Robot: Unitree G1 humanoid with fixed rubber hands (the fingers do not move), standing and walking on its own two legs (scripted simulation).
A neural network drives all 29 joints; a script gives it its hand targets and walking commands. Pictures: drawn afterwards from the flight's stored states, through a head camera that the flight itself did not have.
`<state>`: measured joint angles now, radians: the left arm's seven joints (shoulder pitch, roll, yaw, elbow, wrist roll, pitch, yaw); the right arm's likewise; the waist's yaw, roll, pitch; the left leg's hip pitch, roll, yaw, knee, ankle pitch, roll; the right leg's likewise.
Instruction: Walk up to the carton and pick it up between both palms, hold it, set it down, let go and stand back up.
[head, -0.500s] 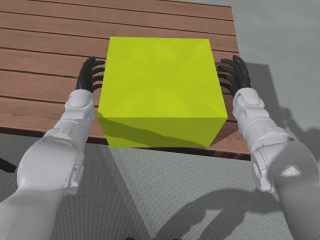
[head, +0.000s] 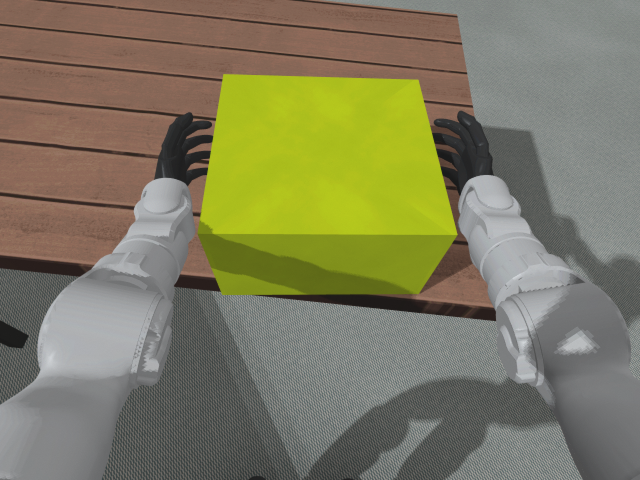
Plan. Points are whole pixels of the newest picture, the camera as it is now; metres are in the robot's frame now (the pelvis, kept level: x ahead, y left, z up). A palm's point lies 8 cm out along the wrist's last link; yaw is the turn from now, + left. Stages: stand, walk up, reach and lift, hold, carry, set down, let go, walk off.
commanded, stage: reach and lift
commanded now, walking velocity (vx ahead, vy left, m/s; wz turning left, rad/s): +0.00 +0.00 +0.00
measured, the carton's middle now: (322, 185) +0.51 +0.00 +0.03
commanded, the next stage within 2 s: none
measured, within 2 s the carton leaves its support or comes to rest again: leaves its support in 1.30 s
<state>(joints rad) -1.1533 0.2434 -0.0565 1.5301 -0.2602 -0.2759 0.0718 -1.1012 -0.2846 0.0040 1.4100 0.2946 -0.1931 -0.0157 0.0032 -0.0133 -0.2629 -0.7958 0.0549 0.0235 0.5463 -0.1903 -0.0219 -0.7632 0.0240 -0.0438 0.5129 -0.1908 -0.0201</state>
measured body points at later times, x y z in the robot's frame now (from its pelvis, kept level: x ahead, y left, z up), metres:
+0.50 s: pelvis +0.01 +0.01 +0.02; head +0.11 +0.02 +0.46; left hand +0.48 +0.19 +0.08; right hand +0.48 -0.19 +0.09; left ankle +0.01 +0.13 -0.72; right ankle +0.01 -0.10 -0.72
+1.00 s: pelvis +0.03 +0.01 +0.02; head +0.11 +0.01 +0.47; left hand +0.47 +0.19 +0.08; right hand +0.47 -0.19 +0.08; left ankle +0.01 +0.13 -0.72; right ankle +0.01 -0.10 -0.72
